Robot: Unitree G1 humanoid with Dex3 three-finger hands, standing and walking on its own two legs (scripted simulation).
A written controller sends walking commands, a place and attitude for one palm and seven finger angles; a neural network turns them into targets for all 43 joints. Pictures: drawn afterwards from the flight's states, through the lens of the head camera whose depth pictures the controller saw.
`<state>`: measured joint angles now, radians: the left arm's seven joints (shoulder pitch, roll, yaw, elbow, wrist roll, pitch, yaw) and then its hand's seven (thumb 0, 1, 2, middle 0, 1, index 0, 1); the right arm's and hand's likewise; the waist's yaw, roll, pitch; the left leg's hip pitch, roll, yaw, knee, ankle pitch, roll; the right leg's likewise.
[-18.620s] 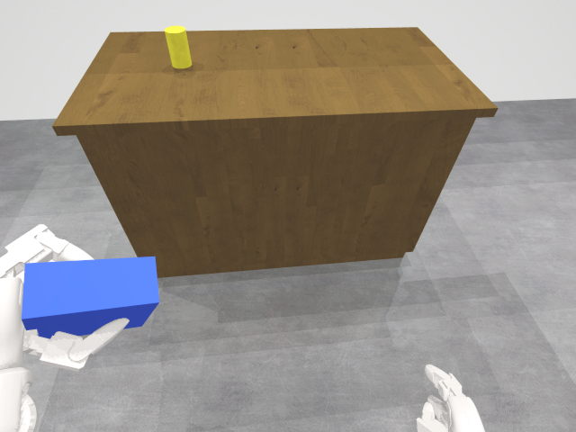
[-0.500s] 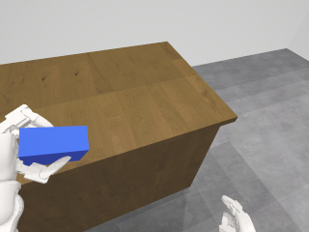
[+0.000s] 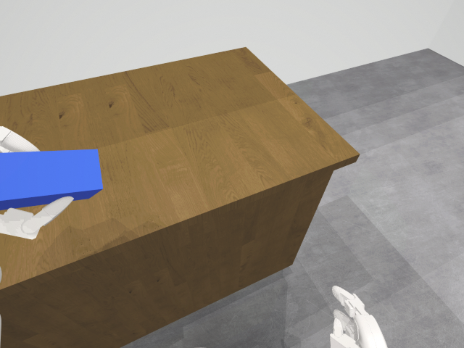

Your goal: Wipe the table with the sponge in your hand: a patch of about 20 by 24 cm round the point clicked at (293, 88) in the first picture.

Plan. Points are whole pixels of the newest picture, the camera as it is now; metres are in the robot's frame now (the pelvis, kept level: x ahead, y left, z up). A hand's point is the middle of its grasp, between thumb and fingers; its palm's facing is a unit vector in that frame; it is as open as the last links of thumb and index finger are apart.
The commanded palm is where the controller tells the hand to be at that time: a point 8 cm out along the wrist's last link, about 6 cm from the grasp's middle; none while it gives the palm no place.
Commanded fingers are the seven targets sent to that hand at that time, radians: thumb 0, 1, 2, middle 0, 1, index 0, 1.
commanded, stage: come to a stop and stand still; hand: left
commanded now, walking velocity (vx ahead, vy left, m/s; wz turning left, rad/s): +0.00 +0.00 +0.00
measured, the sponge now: (60, 179) +0.27 +0.25 +0.20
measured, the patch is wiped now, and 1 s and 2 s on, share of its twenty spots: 0.00 0.00 0.00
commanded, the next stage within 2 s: look again from close up in 1.08 s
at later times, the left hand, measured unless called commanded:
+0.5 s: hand (85, 185) +0.27 +0.22 +0.19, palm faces +0.41 -0.84 -0.36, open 9.3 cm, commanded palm +0.21 +0.26 +0.19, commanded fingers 0.00 0.10 1.30 -1.20 -1.60 -1.20 -1.60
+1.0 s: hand (112, 175) +0.30 +0.20 +0.17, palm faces +0.40 -0.83 -0.39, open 9.3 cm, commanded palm +0.24 +0.23 +0.19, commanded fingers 0.00 0.10 1.30 -1.20 -1.60 -1.20 -1.60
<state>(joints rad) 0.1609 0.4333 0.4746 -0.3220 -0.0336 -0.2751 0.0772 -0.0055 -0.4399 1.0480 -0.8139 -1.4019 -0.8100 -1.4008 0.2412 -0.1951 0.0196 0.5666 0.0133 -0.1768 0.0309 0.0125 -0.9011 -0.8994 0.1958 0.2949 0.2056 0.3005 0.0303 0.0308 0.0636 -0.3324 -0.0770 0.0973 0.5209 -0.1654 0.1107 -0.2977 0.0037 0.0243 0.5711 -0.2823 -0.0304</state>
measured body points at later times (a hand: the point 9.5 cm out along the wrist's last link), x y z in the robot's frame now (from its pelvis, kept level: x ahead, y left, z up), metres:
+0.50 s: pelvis +0.05 -0.02 +0.01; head +0.06 +0.00 +0.46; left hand +0.24 +0.27 +0.21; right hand +0.24 -0.24 -0.05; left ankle +0.08 +0.03 -0.73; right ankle +0.05 -0.15 -0.73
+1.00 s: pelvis +0.09 -0.05 +0.01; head +0.09 -0.05 +0.46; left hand +0.27 +0.24 +0.20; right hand +0.28 -0.27 -0.06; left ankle +0.08 +0.03 -0.73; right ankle +0.05 -0.15 -0.73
